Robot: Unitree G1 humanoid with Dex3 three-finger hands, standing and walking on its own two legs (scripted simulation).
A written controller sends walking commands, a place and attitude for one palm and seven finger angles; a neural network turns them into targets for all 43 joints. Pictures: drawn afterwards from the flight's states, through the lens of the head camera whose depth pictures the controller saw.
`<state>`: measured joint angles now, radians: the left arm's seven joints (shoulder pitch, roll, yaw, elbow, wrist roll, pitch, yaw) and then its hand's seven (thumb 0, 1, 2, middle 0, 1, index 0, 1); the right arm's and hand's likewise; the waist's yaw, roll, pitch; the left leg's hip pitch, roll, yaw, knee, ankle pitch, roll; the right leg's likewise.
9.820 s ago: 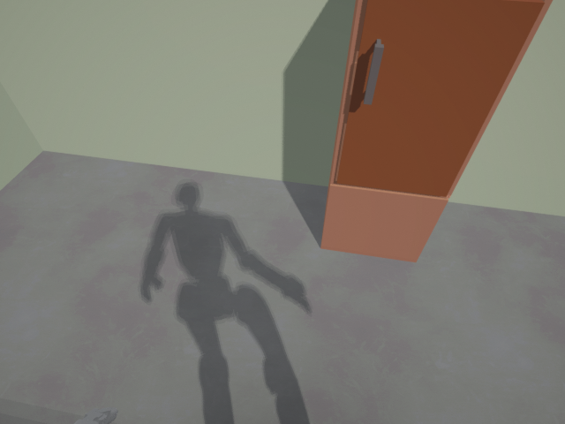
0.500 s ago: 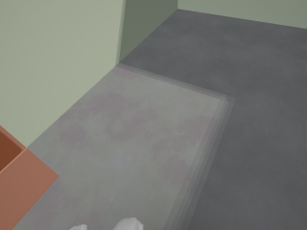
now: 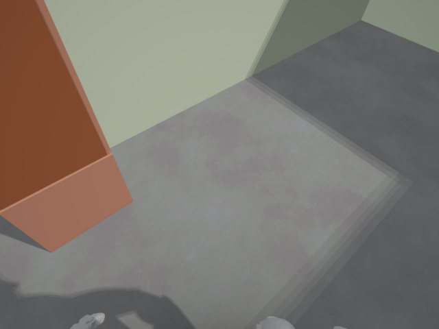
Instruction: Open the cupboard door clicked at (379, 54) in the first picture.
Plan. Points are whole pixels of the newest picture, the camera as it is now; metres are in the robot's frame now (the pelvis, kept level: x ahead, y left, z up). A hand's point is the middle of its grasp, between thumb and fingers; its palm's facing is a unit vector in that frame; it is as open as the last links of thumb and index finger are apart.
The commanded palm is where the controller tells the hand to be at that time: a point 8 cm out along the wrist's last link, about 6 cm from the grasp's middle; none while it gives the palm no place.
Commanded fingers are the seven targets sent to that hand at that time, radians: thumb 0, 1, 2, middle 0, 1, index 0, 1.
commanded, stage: turn to face it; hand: left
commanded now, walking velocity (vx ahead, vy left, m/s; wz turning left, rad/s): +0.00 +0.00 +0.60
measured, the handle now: out of the picture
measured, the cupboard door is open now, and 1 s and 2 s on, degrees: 0 0 0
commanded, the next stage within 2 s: take the last steps up to it in 1.12 s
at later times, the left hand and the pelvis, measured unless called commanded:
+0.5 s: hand out of the picture -0.01 +0.15 -0.15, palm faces +0.33 -0.90 -0.28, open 7.3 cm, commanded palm none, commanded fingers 0.00 0.90 0.90 -0.20 -0.30 -0.20 -0.30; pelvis -0.02 -0.06 +0.00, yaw +19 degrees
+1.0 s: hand out of the picture -0.11 +0.20 -0.16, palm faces +0.55 -0.80 -0.24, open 7.3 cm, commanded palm none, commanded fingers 0.00 0.90 0.90 -0.20 -0.30 -0.20 -0.30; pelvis -0.06 -0.02 +0.00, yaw +32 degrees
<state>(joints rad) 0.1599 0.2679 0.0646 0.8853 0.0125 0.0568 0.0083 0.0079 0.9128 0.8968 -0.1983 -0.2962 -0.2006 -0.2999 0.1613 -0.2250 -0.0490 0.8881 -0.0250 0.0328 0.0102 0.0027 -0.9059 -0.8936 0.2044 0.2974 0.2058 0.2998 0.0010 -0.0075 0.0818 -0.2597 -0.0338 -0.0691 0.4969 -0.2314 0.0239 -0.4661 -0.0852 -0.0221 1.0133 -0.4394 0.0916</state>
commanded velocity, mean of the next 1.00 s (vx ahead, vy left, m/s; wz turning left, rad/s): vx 0.00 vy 0.00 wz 0.48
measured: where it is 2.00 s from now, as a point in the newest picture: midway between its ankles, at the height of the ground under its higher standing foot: outside the picture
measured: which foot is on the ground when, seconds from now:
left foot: down 0.00-0.18, up 0.20-0.64, down 0.66-1.00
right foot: up 0.00-0.16, down 0.18-0.66, up 0.68-1.00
